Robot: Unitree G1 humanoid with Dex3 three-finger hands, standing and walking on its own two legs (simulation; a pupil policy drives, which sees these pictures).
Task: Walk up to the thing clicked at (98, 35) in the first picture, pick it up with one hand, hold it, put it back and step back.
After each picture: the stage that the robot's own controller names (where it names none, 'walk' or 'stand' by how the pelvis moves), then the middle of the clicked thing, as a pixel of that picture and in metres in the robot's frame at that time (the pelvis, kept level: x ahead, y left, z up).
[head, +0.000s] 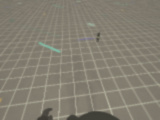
stand; (98, 37) +2.05 -0.14 -0.65
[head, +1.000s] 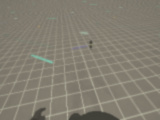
walk; (90, 45) +1.91 +0.17 -0.63
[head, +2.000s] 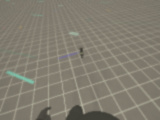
walk; (81, 53) +1.31 +0.32 -0.65
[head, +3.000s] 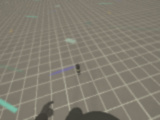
walk; (78, 69) +0.86 +0.27 -0.65
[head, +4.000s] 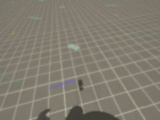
walk; (80, 85) +0.56 +0.20 -0.64
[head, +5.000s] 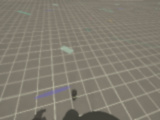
stand; (74, 95) +0.41 +0.17 -0.63
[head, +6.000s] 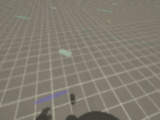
stand; (72, 99) +0.37 +0.19 -0.65
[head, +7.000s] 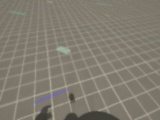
stand; (72, 98) +0.33 +0.20 -0.65
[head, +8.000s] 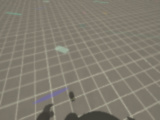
stand; (72, 97) +0.35 +0.22 -0.65
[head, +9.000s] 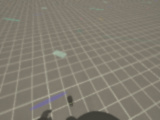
stand; (70, 101) +0.34 +0.23 -0.66
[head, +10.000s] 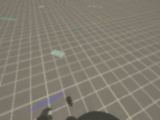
stand; (69, 101) +0.31 +0.24 -0.65
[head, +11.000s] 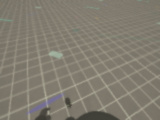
stand; (68, 103) +0.30 +0.24 -0.65
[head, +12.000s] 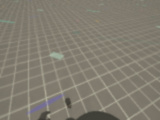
stand; (68, 103) +0.32 +0.24 -0.65
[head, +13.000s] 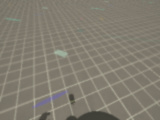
stand; (72, 99) +0.36 +0.21 -0.66
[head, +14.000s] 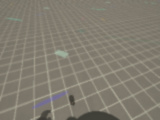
stand; (72, 100) +0.35 +0.21 -0.66
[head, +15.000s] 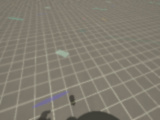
go down; (72, 100) +0.35 +0.21 -0.66
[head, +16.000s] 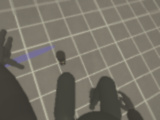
go down; (61, 59) +0.44 +0.23 -0.28
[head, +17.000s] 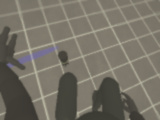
approach; (64, 59) +0.43 +0.23 -0.25
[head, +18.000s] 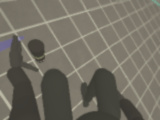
close in; (38, 53) +0.42 +0.28 -0.16
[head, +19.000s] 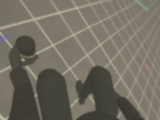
close; (28, 52) +0.42 +0.29 -0.15
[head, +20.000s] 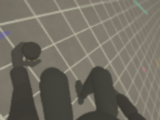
lift; (31, 55) +0.39 +0.28 -0.16
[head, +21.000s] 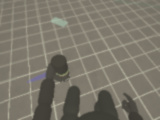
lift; (62, 70) +0.33 +0.19 +0.03
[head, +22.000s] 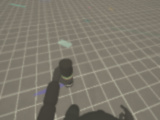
hold; (67, 75) +0.31 +0.17 +0.04
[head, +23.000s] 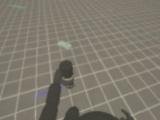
hold; (68, 76) +0.31 +0.16 +0.03
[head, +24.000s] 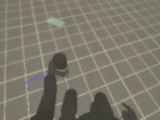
crouch; (62, 67) +0.37 +0.20 -0.03
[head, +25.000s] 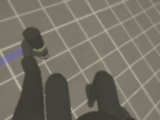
lower; (39, 46) +0.47 +0.28 -0.09
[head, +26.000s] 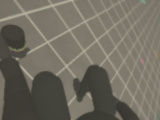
lower; (17, 45) +0.45 +0.31 -0.16
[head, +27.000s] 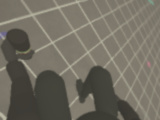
lower; (23, 48) +0.44 +0.31 -0.16
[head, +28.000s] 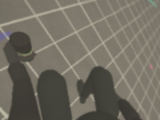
lower; (25, 50) +0.42 +0.31 -0.16
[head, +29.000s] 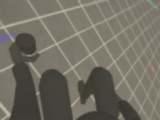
lower; (29, 51) +0.42 +0.30 -0.16
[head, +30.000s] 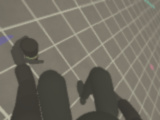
open; (31, 53) +0.42 +0.28 -0.16
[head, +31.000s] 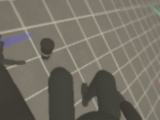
stand; (46, 51) +0.42 +0.27 -0.18
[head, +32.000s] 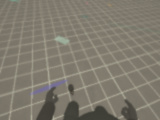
stand; (71, 90) +0.39 +0.19 -0.55
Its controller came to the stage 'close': yes
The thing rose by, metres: 0.69
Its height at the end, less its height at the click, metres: +0.00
